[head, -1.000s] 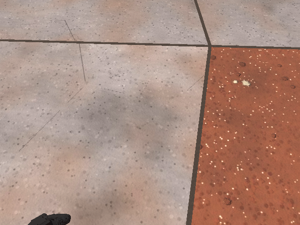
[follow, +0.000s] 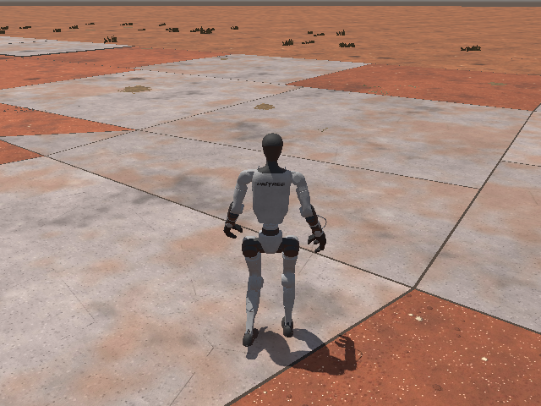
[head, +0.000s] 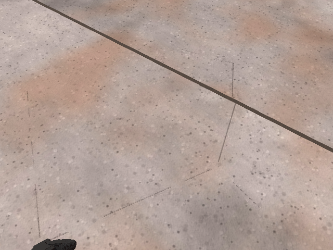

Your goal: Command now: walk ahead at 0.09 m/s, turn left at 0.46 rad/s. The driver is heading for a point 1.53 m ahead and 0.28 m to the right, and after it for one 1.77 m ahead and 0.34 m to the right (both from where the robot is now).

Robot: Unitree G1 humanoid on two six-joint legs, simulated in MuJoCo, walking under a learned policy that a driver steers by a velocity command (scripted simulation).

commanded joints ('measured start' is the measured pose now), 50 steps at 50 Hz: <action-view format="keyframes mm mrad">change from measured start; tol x8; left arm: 1 24 121 27 -59 -4 24 9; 45 78 99 12 320 -24 60 29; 50 -51 86 12 268 -49 23 14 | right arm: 1 52 -131 -40 -56 1 33 -12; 6 49 -29 -4 -59 -15 24 -7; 14 52 -122 -10 -56 -48 17 14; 17 -94 -31 19 -62 -61 -12 24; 45 54 -17 14 137 -25 -34 7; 50 119 -126 -21 164 -1 -53 -4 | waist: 1 25 -128 -150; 12 7 -174 -147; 13 9 -141 -131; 15 87 204 -100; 30 48 -29 -59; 45 53 -6 -69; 50 -11 161 140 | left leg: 1 -200 97 17 152 52 -55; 9 77 115 118 -344 185 -20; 12 232 91 160 -613 357 35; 14 340 284 -86 -751 481 127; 16 55 319 -142 -828 205 207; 22 68 196 -19 -774 205 85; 34 177 156 46 -695 538 84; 44 179 144 67 -709 561 73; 48 159 230 -96 -854 -125 173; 50 169 384 -308 -961 -212 264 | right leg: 1 306 -295 314 -179 144 -193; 3 203 -229 199 -221 134 -185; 8 242 -263 163 -208 193 -225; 13 100 -209 124 -159 -126 -102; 15 88 -48 -35 -11 -290 35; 20 261 -78 19 -80 -32 54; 44 319 -87 17 -67 100 32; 47 224 -9 -71 32 -273 29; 50 -45 -40 -31 242 -334 -12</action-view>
